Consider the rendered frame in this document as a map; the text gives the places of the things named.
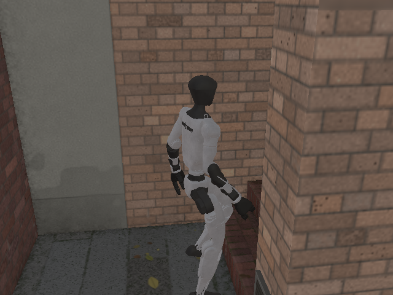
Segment robot right hand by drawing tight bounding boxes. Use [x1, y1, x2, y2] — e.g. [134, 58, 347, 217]
[234, 197, 255, 220]

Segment robot right forearm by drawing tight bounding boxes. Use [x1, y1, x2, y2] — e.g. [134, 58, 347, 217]
[208, 163, 241, 204]

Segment right robot upper arm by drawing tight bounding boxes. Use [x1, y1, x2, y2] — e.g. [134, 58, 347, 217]
[201, 120, 220, 175]

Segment left robot shin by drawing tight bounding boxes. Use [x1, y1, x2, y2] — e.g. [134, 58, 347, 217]
[195, 215, 231, 251]

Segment robot left forearm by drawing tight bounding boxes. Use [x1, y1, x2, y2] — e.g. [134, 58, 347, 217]
[166, 143, 181, 173]

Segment robot left hand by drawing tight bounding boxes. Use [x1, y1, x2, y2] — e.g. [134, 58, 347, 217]
[171, 170, 185, 195]

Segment left robot thigh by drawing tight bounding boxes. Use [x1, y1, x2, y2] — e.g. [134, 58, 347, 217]
[183, 176, 233, 217]

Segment left robot upper arm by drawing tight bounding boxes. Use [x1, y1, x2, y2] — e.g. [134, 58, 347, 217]
[167, 107, 191, 149]

